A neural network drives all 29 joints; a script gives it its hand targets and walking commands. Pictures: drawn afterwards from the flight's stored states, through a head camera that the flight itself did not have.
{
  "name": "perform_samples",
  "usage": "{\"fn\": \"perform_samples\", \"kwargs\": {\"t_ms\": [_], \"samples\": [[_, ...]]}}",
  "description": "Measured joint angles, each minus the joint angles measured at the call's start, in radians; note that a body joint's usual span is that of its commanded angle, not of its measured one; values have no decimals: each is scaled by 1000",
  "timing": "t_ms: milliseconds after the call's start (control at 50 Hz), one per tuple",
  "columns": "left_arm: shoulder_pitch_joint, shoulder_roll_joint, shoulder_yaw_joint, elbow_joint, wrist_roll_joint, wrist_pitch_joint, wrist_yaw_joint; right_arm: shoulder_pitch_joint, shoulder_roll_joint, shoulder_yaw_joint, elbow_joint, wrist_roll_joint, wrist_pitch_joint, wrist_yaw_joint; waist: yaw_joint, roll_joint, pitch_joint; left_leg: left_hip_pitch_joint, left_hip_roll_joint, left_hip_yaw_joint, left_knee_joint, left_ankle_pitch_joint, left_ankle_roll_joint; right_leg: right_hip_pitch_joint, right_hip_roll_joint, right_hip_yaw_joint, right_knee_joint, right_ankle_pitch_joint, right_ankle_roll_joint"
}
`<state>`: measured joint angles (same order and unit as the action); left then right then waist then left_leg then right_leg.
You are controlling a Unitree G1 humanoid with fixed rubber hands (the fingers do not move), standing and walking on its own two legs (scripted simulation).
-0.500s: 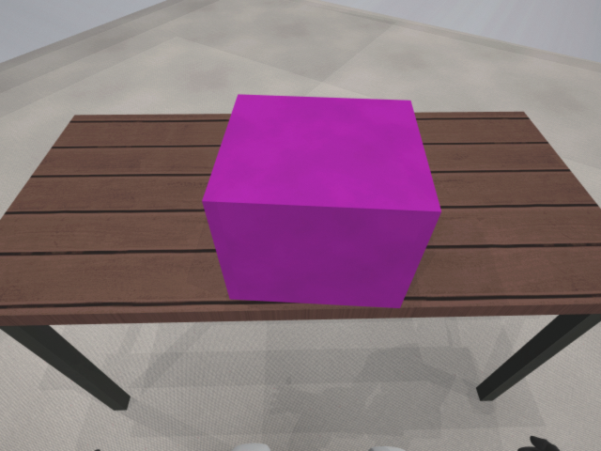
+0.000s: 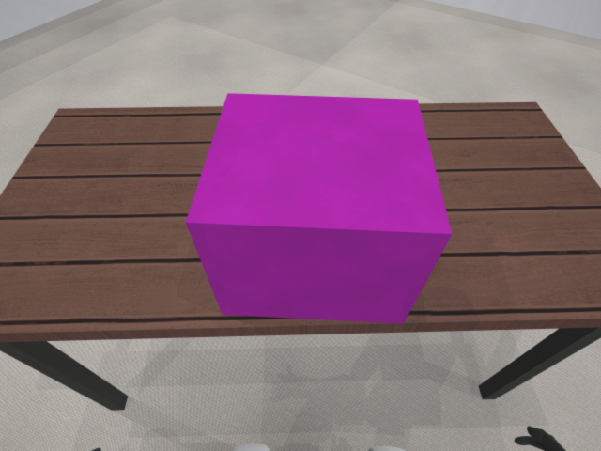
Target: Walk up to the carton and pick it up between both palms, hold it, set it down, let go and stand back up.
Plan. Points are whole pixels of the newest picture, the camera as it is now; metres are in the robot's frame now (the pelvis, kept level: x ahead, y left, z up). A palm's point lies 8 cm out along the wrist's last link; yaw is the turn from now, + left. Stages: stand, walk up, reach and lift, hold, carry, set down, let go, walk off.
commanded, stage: walk up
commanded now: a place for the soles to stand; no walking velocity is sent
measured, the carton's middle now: (316, 210) +0.43 +0.01 +0.04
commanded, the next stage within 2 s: stand in 0.84 s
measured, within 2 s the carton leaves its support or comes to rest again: neither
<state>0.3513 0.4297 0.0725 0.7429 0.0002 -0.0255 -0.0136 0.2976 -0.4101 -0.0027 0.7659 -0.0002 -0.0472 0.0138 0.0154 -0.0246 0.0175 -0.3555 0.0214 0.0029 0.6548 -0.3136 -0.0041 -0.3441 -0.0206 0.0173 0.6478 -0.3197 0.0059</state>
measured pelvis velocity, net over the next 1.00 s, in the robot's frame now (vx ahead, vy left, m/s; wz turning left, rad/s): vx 0.00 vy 0.00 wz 0.00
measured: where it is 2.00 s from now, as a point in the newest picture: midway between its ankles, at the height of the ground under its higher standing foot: outside the picture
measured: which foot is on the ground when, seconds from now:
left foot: down 0.00-1.00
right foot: down 0.00-1.00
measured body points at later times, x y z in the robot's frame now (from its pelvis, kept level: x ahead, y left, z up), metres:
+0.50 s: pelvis +0.00 -0.01 +0.00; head +0.01 +0.00 +0.45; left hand +0.08 +0.32 -0.10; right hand +0.10 -0.32 -0.09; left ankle +0.02 +0.13 -0.72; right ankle +0.01 -0.14 -0.72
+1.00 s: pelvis +0.00 +0.00 +0.00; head +0.01 +0.01 +0.45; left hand +0.08 +0.32 -0.10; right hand +0.11 -0.32 -0.09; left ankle +0.02 +0.13 -0.72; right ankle +0.01 -0.14 -0.72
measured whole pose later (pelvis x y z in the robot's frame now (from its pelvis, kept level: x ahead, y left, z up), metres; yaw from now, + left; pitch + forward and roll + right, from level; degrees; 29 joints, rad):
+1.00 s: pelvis +0.00 +0.00 +0.00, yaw +0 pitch +0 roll +0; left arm 0.32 0.43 0.07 0.74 0.00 -0.03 -0.01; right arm 0.27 -0.41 0.00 0.77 0.00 -0.03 0.01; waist 0.02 -0.02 0.02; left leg -0.34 0.02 0.00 0.65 -0.32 -0.01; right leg -0.33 -0.02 0.02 0.66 -0.33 0.01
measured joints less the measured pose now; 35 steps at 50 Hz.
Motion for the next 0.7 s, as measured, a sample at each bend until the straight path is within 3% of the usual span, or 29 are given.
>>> {"fn": "perform_samples", "kwargs": {"t_ms": [700], "samples": [[-33, 0, 0, 0, 0, 0, 0, -30, 0, 0, 0, 0, 12, 0, 0, 0, -2, 16, 2, 0, 0, -3, -5, 10, 2, 0, 13, -9, 0]]}}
